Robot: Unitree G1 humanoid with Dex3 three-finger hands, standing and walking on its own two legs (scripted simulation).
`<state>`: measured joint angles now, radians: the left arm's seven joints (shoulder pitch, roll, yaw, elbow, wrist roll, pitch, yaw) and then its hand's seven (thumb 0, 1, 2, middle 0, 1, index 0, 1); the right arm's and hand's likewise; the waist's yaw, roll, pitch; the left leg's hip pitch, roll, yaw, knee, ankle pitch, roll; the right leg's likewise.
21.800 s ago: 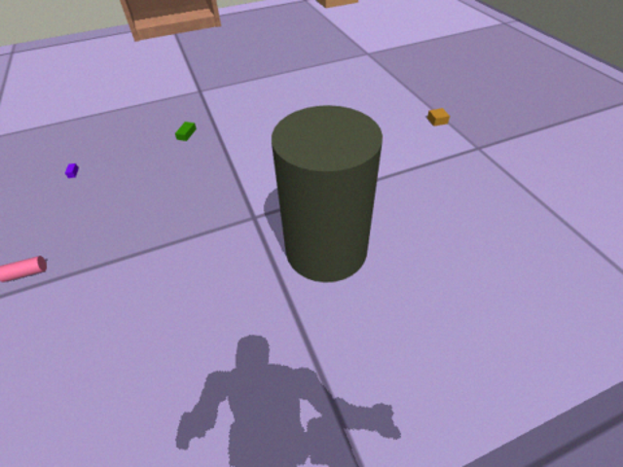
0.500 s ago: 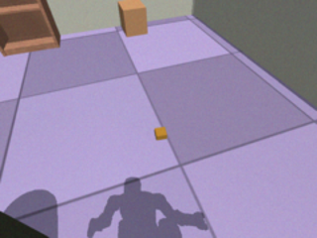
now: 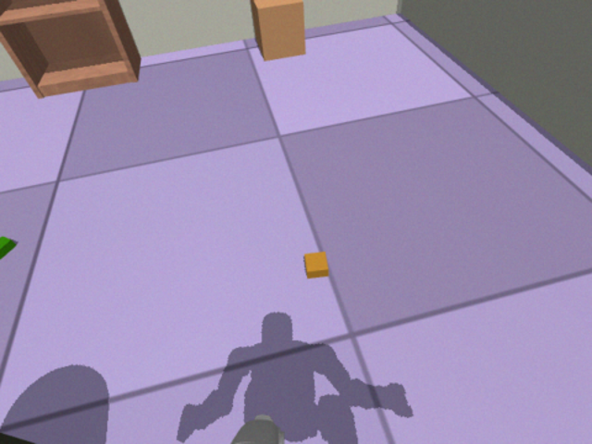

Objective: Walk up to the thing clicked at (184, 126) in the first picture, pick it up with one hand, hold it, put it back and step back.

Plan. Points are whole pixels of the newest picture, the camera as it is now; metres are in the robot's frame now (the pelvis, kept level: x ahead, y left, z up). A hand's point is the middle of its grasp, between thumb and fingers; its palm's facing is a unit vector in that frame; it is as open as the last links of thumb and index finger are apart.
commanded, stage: walk up
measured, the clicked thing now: out of the picture +1.00 +1.45 -0.75
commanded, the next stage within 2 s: none
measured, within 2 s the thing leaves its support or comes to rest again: neither
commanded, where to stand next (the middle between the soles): +0.73 +0.02 m, yaw -3 degrees
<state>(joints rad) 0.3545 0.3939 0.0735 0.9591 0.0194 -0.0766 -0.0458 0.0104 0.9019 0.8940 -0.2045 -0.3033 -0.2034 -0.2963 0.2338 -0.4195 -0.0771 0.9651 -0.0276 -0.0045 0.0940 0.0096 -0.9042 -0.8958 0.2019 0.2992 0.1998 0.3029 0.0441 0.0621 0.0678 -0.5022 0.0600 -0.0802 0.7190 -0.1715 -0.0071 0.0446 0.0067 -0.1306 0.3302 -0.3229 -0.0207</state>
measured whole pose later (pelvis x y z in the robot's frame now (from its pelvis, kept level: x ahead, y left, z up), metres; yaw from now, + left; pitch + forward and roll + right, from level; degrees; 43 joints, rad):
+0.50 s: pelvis +0.24 +0.00 -0.01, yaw -2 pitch -3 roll +2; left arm 0.26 0.43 0.06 0.86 0.01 -0.06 -0.08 0.01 0.91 0.89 -0.20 -0.30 -0.20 -0.30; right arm 0.30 -0.42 -0.06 0.83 -0.01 -0.06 0.05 0.01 -0.90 -0.90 0.21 0.30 0.21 0.30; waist -0.02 0.00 0.09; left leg -0.09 0.05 0.10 0.55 -0.40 -0.01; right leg -0.45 -0.09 -0.01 0.65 -0.18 -0.02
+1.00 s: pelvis +0.44 +0.00 -0.02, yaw +7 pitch -2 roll -2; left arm 0.32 0.46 0.09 0.81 0.04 -0.05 -0.05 0.01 0.90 0.89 -0.21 -0.30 -0.21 -0.30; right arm 0.36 -0.40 -0.06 0.86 -0.01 0.01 0.11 0.01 -0.90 -0.90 0.20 0.30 0.20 0.30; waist 0.03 -0.03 0.04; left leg -0.43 0.08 0.08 0.65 -0.20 0.02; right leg -0.09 -0.09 -0.20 0.60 -0.47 0.02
